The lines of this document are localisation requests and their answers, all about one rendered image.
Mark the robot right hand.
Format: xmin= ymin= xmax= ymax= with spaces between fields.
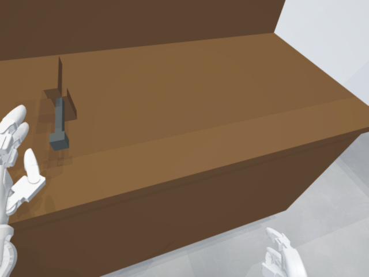
xmin=262 ymin=227 xmax=308 ymax=277

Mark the robot left hand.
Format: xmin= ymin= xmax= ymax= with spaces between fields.
xmin=0 ymin=105 xmax=46 ymax=224

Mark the left robot forearm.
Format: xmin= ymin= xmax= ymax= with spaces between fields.
xmin=0 ymin=224 xmax=17 ymax=277

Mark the tap lever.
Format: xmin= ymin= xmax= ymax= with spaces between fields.
xmin=49 ymin=98 xmax=69 ymax=151

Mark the counter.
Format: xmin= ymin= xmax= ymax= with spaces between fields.
xmin=0 ymin=0 xmax=369 ymax=277

